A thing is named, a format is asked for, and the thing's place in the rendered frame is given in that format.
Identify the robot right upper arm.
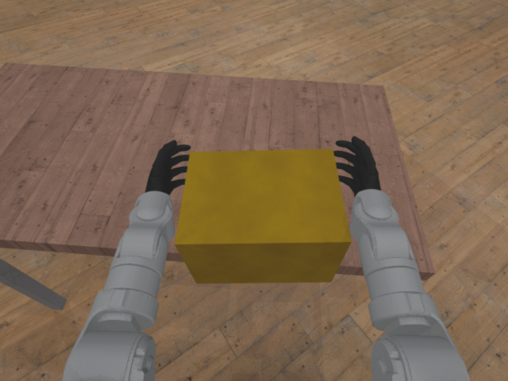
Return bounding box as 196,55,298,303
371,334,468,381

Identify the left robot forearm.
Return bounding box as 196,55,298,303
62,191,175,381

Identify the left robot hand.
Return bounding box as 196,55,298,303
145,140,191,195

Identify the right robot forearm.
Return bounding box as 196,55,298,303
349,189,470,381

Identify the robot left upper arm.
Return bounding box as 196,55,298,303
64,330,156,381

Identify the table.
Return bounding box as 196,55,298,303
0,63,436,310

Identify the carton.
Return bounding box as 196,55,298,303
175,149,352,283

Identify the right robot hand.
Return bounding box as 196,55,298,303
333,137,381,197

